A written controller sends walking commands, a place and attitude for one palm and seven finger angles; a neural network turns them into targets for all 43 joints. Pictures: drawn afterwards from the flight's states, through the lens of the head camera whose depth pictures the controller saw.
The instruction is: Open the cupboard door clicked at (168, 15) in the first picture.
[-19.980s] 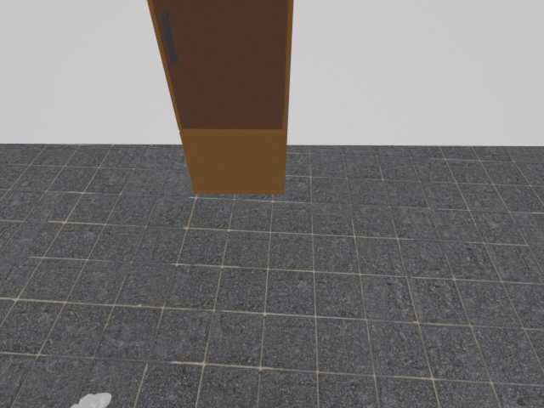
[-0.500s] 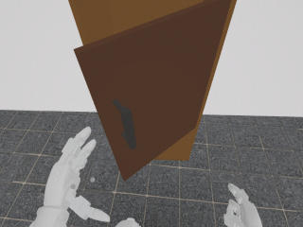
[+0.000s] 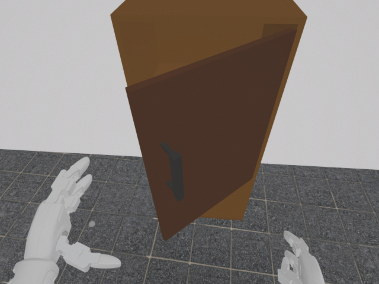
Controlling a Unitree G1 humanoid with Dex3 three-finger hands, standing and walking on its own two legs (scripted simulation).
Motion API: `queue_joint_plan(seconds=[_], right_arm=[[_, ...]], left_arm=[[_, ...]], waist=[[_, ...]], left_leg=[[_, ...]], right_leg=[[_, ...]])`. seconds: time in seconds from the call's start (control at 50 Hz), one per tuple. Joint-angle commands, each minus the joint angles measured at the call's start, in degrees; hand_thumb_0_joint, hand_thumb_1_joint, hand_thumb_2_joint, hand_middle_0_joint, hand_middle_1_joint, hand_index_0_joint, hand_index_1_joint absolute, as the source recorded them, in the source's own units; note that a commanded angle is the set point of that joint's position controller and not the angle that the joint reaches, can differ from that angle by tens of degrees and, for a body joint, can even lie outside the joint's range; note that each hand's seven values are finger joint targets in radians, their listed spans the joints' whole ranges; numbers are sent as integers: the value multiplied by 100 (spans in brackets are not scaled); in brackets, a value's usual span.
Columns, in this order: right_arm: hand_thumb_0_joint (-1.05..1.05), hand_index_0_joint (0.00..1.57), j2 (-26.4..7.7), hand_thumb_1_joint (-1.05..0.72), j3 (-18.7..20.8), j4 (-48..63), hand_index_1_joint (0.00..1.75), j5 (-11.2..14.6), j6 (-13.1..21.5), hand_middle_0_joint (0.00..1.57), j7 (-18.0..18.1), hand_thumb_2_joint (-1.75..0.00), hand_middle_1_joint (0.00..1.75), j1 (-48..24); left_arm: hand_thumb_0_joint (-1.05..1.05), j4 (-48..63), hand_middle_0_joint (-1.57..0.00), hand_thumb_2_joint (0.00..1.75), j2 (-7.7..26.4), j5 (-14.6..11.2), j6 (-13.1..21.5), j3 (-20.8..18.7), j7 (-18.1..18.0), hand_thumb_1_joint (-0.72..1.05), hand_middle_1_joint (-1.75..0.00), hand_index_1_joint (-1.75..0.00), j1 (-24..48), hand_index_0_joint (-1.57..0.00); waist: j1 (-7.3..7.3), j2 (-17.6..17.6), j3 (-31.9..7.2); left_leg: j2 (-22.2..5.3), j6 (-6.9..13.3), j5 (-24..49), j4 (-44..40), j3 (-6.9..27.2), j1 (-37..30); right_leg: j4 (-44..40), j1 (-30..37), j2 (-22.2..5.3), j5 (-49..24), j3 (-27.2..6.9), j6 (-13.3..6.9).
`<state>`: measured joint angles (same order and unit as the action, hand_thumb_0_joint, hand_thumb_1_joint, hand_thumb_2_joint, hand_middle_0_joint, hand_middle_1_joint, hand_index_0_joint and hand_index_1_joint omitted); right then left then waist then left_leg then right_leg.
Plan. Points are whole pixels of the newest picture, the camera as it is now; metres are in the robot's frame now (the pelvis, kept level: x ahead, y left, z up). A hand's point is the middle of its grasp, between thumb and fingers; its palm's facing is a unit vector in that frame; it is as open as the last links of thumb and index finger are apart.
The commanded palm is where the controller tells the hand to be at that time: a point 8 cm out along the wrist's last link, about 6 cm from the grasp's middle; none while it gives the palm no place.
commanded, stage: draw the hand back to the body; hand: left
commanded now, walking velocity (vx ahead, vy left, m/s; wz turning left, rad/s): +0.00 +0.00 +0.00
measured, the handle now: (172, 172) +0.34 +0.08 +0.07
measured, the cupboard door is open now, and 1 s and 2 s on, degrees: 41 41 41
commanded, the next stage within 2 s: step back with the hand held close in 0.98 s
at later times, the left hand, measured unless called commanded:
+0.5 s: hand (46, 187) +0.21 +0.25 +0.18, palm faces +0.39 -0.83 -0.39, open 10.3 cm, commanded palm +0.17 +0.30 +0.20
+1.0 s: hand (40, 182) +0.21 +0.26 +0.19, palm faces +0.44 -0.81 -0.39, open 7.5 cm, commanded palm +0.17 +0.29 +0.20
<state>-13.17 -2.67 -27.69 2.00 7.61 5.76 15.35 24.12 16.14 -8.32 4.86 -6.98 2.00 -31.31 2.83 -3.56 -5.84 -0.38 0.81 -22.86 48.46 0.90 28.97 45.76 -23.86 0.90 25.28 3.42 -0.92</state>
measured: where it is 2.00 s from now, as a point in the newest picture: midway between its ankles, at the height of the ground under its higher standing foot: outside the picture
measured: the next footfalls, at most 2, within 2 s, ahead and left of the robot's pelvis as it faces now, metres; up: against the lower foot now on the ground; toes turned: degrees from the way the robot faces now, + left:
none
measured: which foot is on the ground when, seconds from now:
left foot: down 0.00-1.00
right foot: down 0.00-1.00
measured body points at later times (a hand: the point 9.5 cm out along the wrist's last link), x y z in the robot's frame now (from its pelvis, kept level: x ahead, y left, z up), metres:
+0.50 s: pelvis +0.02 +0.01 +0.03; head +0.00 -0.01 +0.48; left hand +0.19 +0.30 +0.20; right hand +0.20 -0.21 -0.05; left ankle +0.02 +0.11 -0.70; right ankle -0.01 -0.11 -0.70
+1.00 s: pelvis +0.02 +0.00 +0.04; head +0.00 -0.02 +0.49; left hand +0.19 +0.30 +0.21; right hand +0.20 -0.22 -0.05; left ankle +0.02 +0.11 -0.70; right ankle -0.01 -0.11 -0.70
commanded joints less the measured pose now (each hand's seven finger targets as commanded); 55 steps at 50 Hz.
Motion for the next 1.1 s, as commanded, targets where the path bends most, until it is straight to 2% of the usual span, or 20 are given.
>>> queue_joint_plan(seconds=[0.0,0.08,0.16,0.24,0.36,0.42,0.46,0.5,0.58,0.6,0.64,0.76,0.8,0.84,0.9,0.94,0.96,1.02,1.06,1.08], right_arm=[[0,20,-513,-90,198,824,30,-91,233,20,92,-90,30,-633],[0,20,-515,-90,175,701,30,-124,211,20,122,-90,30,-764],[0,20,-512,-90,170,556,30,-141,243,20,112,-90,30,-873],[0,20,-531,-90,194,419,30,-158,248,20,83,-90,30,-965],[0,20,-544,-90,244,273,30,-178,231,20,15,-90,30,-1017],[0,20,-554,-90,273,235,30,-179,208,20,-4,-90,30,-1069],[0,20,-561,-90,289,201,30,-183,202,20,-16,-90,30,-1067],[0,20,-577,-90,312,147,30,-188,199,20,-15,-90,30,-1093],[0,20,-565,-90,345,105,30,-183,161,20,-48,-90,30,-1085],[0,20,-579,-90,344,80,30,-185,155,20,-51,-90,30,-1113],[0,20,-587,-90,354,95,30,-176,106,20,-91,-90,30,-1104],[0,20,-578,-90,384,105,30,-191,85,20,-87,-90,30,-1168],[0,20,-581,-90,370,77,30,-198,106,20,-71,-90,30,-1196],[0,20,-548,-90,356,73,30,-193,115,20,-74,-90,30,-1194],[0,20,-548,-90,369,50,30,-197,151,20,-53,-90,30,-1224],[0,20,-528,-90,370,43,30,-193,160,20,-56,-90,30,-1218],[0,20,-536,-90,378,27,30,-188,153,20,-61,-90,30,-1221],[0,20,-543,-90,380,18,30,-194,169,20,-72,-90,30,-1215],[0,20,-548,-90,390,10,30,-198,171,20,-70,-90,30,-1217],[0,20,-542,-90,389,58,30,-190,210,20,-79,-90,30,-1273]], left_arm=[[0,1250,-16,47,808,423,139,-503,-762,-12,-30,-30,294,-16],[0,1267,-17,52,868,537,170,-613,-940,2,-30,-30,635,-17],[0,1232,-17,58,934,566,188,-790,-1006,17,-30,-30,533,-17],[0,1107,-18,64,1023,542,191,-1025,-1020,31,-30,-30,560,-18],[0,1174,-19,74,1157,542,244,-1345,-1019,51,-30,-30,671,-19],[0,1077,-19,78,1187,514,246,-1464,-1014,62,-30,-30,726,-19],[0,1189,-19,81,1284,509,275,-1608,-1017,69,-30,-30,861,-19],[0,1091,-19,84,1416,501,286,-1796,-1031,76,-30,-30,830,-19],[0,1143,-20,90,1472,465,308,-1972,-1018,90,-30,-30,1003,-20],[0,966,-20,90,1386,477,285,-1895,-1001,90,-30,-30,924,-20],[0,834,-20,90,1188,446,245,-1717,-963,90,-30,-30,848,-20],[0,1015,-20,90,1374,467,288,-1831,-965,90,-30,-30,988,-20],[0,1076,-20,90,1470,484,302,-1896,-980,90,-30,-30,1042,-20],[0,1087,-20,90,1391,472,310,-1847,-981,90,-30,-30,1045,-20],[0,1040,-20,90,1452,469,330,-1908,-986,90,-30,-30,1041,-20],[0,968,-20,90,1358,449,337,-1852,-979,90,-30,-30,974,-20],[0,1011,-20,90,1337,459,340,-1816,-970,90,-30,-30,1017,-20],[0,943,-20,90,1314,467,356,-1793,-975,90,-30,-30,1013,-20],[0,919,-20,90,1332,461,362,-1822,-968,90,-30,-30,1001,-20],[0,1492,-20,90,1519,463,436,-1902,-976,90,-30,-30,1372,-20]], waist=[[-51,241,-11],[-68,89,83],[-6,-54,95],[21,141,192],[70,-110,125],[74,110,255],[78,-50,194],[119,8,146],[103,-22,87],[114,-107,208],[84,55,289],[110,120,139],[123,8,170],[105,-102,264],[123,-42,273],[106,68,316],[98,-37,273],[97,-13,316],[110,127,293],[118,-120,91]], left_leg=[[-14,74,758,-1236,82,-955],[-48,60,718,-1638,84,-1367],[-75,38,1123,-1976,78,-1677],[-99,28,1388,-2230,58,-1851],[-118,-8,1918,-2454,-14,-2167],[-134,3,1965,-2538,-32,-2215],[-125,-3,2030,-2571,-53,-2297],[-123,8,2241,-2558,-91,-2343],[-135,-1,2501,-2562,-122,-2502],[-135,3,2561,-2571,-134,-2464],[-151,2,2516,-2629,-126,-2471],[-112,39,2336,-2647,-176,-2540],[-101,38,2321,-2635,-174,-2535],[-92,25,2205,-2674,-163,-2516],[-84,37,2085,-2661,-202,-2529],[-85,46,2064,-2680,-209,-2515],[-91,44,2091,-2673,-219,-2576],[-89,44,2059,-2701,-202,-2558],[-83,59,2105,-2687,-211,-2574],[-71,63,2116,-2663,-210,-2675]], right_leg=[[-1465,30,-103,-914,-234,-33],[-1732,301,-120,-841,-201,-27],[-1885,740,-108,-1243,-166,-33],[-2084,1061,-98,-1491,-156,-23],[-2259,1437,-93,-1907,-168,-30],[-2369,1492,-77,-1960,-167,-19],[-2407,1552,-77,-2022,-177,-22],[-2452,1673,-74,-2252,-197,-31],[-2482,1696,-76,-2431,-202,-7],[-2509,1706,-84,-2475,-209,-17],[-2529,1666,-71,-2418,-188,14],[-2602,1756,-77,-2408,-229,20],[-2638,1771,-75,-2416,-234,2],[-2659,1736,-78,-2300,-240,-1],[-2739,1719,-77,-2240,-253,6],[-2725,1708,-84,-2251,-251,25],[-2738,1700,-73,-2249,-265,20],[-2757,1712,-80,-2217,-269,19],[-2757,1721,-68,-2275,-260,30],[-2760,1768,-90,-2323,-305,24]])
